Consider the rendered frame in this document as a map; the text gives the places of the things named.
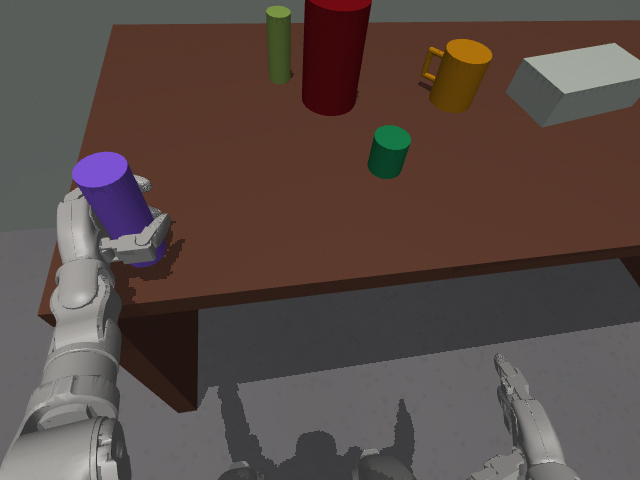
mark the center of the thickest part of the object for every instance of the desk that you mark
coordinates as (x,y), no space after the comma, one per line
(269,200)

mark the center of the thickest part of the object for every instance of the right robot arm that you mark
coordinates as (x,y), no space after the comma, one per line
(551,471)

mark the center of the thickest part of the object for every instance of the left robot arm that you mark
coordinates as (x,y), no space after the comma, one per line
(70,430)

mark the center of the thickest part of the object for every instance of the left robot hand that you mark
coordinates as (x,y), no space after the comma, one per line
(81,235)

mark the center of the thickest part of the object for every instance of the right robot hand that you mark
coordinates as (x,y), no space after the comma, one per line
(534,438)

